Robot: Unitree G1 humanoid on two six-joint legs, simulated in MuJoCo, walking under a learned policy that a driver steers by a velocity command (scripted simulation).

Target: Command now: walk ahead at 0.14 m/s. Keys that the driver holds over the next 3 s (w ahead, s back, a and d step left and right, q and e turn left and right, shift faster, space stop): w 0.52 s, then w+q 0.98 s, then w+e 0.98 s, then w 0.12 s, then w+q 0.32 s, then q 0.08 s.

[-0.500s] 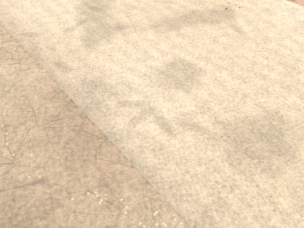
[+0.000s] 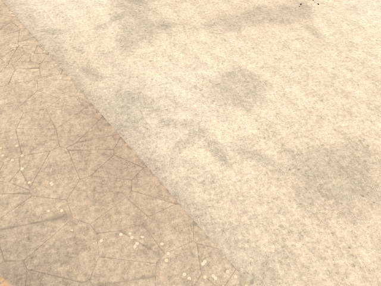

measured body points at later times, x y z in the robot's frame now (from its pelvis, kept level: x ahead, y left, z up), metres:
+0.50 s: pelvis +0.13 -0.01 +0.00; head +0.13 -0.01 +0.45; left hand +0.31 +0.23 -0.10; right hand +0.05 -0.26 -0.14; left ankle +0.04 +0.08 -0.73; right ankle +0.29 -0.19 -0.69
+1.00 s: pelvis +0.39 -0.11 -0.13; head +0.40 -0.11 +0.32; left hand +0.33 +0.13 -0.28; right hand +0.56 -0.35 -0.25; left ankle +0.48 +0.06 -0.78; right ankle +0.35 -0.21 -0.87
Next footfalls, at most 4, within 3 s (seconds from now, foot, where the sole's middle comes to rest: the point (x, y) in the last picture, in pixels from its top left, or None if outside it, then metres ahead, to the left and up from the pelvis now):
0.72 right None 0.39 -0.21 -0.91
1.26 left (176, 271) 0.64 0.10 -0.91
1.94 right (182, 196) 1.08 0.08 -1.03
2.30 left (128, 157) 1.24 0.36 -0.91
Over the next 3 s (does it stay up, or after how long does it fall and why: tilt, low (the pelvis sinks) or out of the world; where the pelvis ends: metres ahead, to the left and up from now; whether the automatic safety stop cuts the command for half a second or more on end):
stays up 1.50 0.15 -0.26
